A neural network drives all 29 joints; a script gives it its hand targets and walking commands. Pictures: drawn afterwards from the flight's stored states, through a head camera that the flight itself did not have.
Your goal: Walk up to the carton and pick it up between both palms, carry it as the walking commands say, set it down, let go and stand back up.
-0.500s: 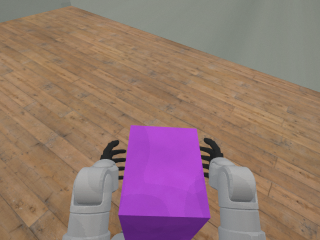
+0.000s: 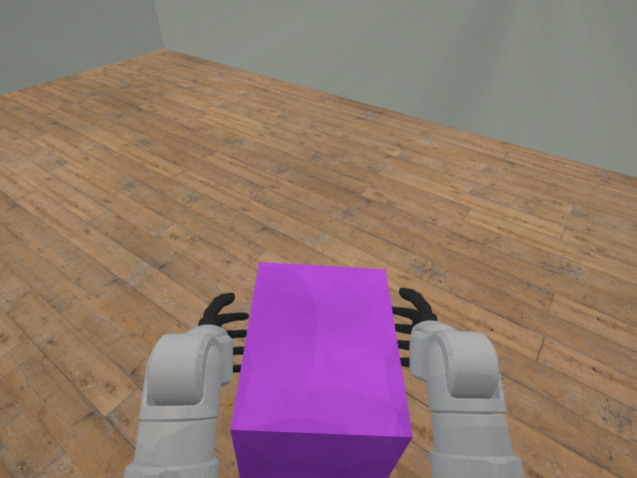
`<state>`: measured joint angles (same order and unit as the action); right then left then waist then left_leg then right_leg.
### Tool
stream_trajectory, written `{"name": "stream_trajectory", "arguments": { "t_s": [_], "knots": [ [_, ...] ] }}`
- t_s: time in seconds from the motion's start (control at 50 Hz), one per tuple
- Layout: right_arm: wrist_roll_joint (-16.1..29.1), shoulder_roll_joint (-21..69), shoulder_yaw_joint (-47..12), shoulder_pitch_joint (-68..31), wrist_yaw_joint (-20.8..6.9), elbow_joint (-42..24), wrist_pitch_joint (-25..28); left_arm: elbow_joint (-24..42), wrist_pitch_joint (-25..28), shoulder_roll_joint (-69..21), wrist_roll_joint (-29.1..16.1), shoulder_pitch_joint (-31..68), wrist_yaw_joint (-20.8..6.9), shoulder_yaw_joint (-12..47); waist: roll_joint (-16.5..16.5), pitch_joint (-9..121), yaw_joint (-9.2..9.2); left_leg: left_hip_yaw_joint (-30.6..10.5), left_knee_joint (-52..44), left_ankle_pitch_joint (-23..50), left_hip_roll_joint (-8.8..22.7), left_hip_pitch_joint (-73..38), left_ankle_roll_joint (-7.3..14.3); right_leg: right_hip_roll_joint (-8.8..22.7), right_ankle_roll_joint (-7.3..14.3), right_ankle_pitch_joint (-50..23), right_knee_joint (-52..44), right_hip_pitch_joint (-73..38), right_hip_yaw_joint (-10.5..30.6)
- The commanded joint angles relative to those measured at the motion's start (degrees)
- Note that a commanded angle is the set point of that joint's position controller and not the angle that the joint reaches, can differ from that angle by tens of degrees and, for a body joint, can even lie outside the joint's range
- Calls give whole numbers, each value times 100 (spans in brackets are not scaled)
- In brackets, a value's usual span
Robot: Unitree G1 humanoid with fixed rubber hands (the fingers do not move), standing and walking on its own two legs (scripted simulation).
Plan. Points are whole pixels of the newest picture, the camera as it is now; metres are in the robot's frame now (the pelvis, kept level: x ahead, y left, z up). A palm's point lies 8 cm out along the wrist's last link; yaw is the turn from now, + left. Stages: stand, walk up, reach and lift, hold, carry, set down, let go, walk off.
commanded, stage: carry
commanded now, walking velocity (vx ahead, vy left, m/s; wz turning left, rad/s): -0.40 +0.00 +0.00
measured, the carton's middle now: (315, 386) +0.26 +0.01 +0.01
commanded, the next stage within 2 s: none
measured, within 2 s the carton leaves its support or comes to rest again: neither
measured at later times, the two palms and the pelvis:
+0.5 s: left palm out of the picture +0.09 +0.12 +0.05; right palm out of the picture +0.07 -0.13 +0.05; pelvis -0.21 +0.02 -0.03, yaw -5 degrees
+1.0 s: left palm out of the picture -0.17 +0.19 +0.10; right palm out of the picture -0.13 -0.06 +0.12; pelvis -0.43 +0.02 +0.01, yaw +6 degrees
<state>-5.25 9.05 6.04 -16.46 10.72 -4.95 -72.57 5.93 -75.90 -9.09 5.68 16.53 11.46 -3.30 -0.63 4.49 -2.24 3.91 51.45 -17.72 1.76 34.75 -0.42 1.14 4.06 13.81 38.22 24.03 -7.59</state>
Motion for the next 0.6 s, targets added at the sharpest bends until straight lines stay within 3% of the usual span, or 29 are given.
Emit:
{"name": "stream_trajectory", "arguments": {
  "t_s": [0.0,0.02,0.04,0.08,0.1,0.12,0.14,0.16,0.18,0.2,0.22,0.24,0.26,0.28,0.3,0.32,0.34,0.36,0.38,0.4,0.42,0.44,0.46,0.48,0.5,0.52,0.54,0.56,0.58],
  "knots": [
    [2567,6230,-3838,-4208,-1547,-1364,292,1713,605,-6193,-2845,4677,-1816,3697,898,2122,202,-74,-554,-350,-53,-1040,80,1180,40,1154,-1917,-577,1115],
    [2688,6201,-3911,-4929,-1505,-1762,313,1815,604,-6221,-2881,5075,-1757,3730,1229,2144,234,-85,-1366,-422,-26,-888,52,1134,37,192,-1548,-1019,1045],
    [2795,6406,-3907,-4524,-1541,-1565,231,2331,685,-6015,-2863,5059,-1684,3704,1098,2412,221,53,-2049,-243,-104,-1432,-6,1251,177,-1001,-1102,-1297,1132],
    [2779,6134,-3979,-4595,-1495,-1879,221,2281,648,-5907,-2796,4635,-1647,3718,360,3043,212,-519,-2691,694,377,-2274,138,1202,-73,-2097,-668,-1262,1323],
    [2700,6195,-4023,-4118,-1515,-1523,169,1765,542,-5922,-2654,4136,-1640,3522,-1,3125,154,-994,-2185,2010,784,-2785,260,1009,-229,-2048,-506,-1016,1069],
    [2693,6007,-3895,-3935,-1577,-1417,204,1656,561,-5875,-2561,3865,-1616,3551,-815,3173,128,-1321,-1856,2888,1072,-3004,522,874,-392,-1631,-461,-491,1061],
    [2491,6028,-3864,-3082,-1586,-750,225,1993,585,-5663,-2624,4135,-1598,3658,-831,2858,169,-1266,-1969,2552,1113,-2429,670,711,-344,-1029,-417,-653,661],
    [2496,5959,-3861,-3110,-1622,-768,243,1594,550,-5791,-2604,3997,-1633,3702,-877,2932,151,-1288,-2143,2013,1245,-2151,658,682,-244,-661,-384,-725,628],
    [2577,6126,-4008,-3683,-1593,-1163,238,1834,599,-5772,-2602,4217,-1630,3657,-395,2712,102,-1074,-2236,1204,1023,-1651,505,721,-179,-553,-469,-1084,721],
    [2516,5998,-4041,-3586,-1585,-1062,185,1799,613,-5788,-2663,4460,-1617,3816,210,2732,153,-688,-1800,1119,821,-1519,327,1032,-14,-1319,-808,-1135,1175],
    [2469,5887,-4041,-3494,-1579,-1286,214,1736,631,-5818,-2642,4191,-1647,3818,446,2543,167,-515,-1914,618,558,-1356,220,1214,41,-1257,-923,-1052,1289],
    [2415,5756,-4011,-3349,-1558,-1110,235,1490,634,-5736,-2597,4060,-1664,3733,1045,2465,127,-186,-1295,-112,204,-1198,161,1453,78,-817,-1485,-870,1645],
    [2469,5650,-3919,-3563,-1581,-1269,276,1654,617,-5876,-2697,4217,-1684,3870,517,2683,82,96,-571,-504,-32,-1141,205,1618,2,105,-1873,-901,1702],
    [2505,5709,-3900,-3438,-1579,-1037,231,1803,593,-5646,-2718,4420,-1722,3757,1089,2250,94,86,-66,-885,-95,-1049,242,1825,49,1558,-2445,-427,2014],
    [2552,5716,-3864,-3857,-1585,-1198,230,1436,554,-5781,-2635,4256,-1755,3606,1395,2043,124,441,208,-789,-324,-1489,259,1667,-325,2207,-3019,295,1740],
    [2607,5675,-3948,-3655,-1591,-1268,165,1407,538,-5709,-2573,4049,-1722,3573,1565,1982,177,338,-84,-788,-217,-1856,272,1590,-426,2103,-3091,618,1686],
    [2684,5773,-3873,-3791,-1585,-1161,195,1337,522,-5840,-2666,4309,-1727,3528,1479,2345,198,708,-115,-930,-517,-2371,298,1350,-809,2280,-3318,836,1218],
    [2686,5605,-4025,-3602,-1621,-1490,273,1655,618,-5768,-2680,4280,-1711,3665,1480,2293,295,706,-289,-1212,-437,-2978,327,1245,-1048,2274,-3221,1427,819],
    [2649,5650,-3922,-3865,-1587,-1600,300,1720,571,-5912,-2735,4588,-1718,3727,1131,2364,402,880,-699,-1375,-676,-3244,368,869,-1370,2766,-2920,1618,259],
    [2759,5679,-3957,-3850,-1601,-1740,333,1904,612,-5833,-2695,4471,-1688,3822,-130,2676,480,103,-1325,-1544,-205,-3136,449,533,-1157,2644,-1044,1203,-94],
    [2567,5621,-3776,-3710,-1611,-1638,331,1716,550,-5911,-2711,4402,-1703,3891,-2434,2617,513,-2713,-3262,-2994,1606,-1586,1088,-313,-922,2354,2175,975,-430],
    [2627,5913,-3843,-4071,-1598,-1726,353,2037,569,-5828,-2741,4555,-1744,4007,-2984,2142,307,-3837,-4655,-3738,2359,-171,1335,-598,-721,1821,3808,420,199],
    [2451,5724,-3685,-3709,-1578,-1449,329,2282,628,-5804,-2815,4719,-1687,4217,-2656,2113,184,-3454,-4718,-3762,2376,616,1149,-346,-627,1353,4863,-196,630],
    [2668,5941,-3696,-4138,-1600,-1741,287,2222,706,-6023,-2827,4759,-1657,4071,-1634,2207,99,-2447,-4642,-3378,1948,713,655,-470,-595,1145,4985,-610,396],
    [2738,5626,-3668,-4340,-1690,-1970,187,1938,744,-6107,-2784,4292,-1608,3925,-1397,2398,82,-1094,-4755,-2773,1237,501,-346,-786,-587,1260,4433,-827,-411],
    [2859,5430,-3818,-4481,-1742,-2109,204,1309,765,-6058,-2543,3558,-1585,3764,-1506,2721,-8,-250,-4731,-1970,803,345,-973,-982,-518,1445,3819,-1503,-795],
    [2706,5439,-3726,-4093,-1741,-1789,140,1295,783,-5931,-2438,3434,-1556,3654,-1565,2983,-154,459,-4639,-1612,301,246,-1578,-1346,-542,1803,2935,-2397,-1630],
    [2730,5276,-3852,-4497,-1735,-2227,207,1472,831,-5986,-2437,3576,-1555,3738,-1793,2732,-119,589,-4590,-1585,183,40,-1628,-1484,-552,2365,1958,-2417,-1982],
    [2850,5250,-4035,-4714,-1739,-2319,209,1705,899,-5869,-2450,3901,-1536,3604,-1002,2943,-163,547,-3676,-1852,302,-293,-1466,-1241,-358,2484,696,-2701,-1843]
  ]
}}
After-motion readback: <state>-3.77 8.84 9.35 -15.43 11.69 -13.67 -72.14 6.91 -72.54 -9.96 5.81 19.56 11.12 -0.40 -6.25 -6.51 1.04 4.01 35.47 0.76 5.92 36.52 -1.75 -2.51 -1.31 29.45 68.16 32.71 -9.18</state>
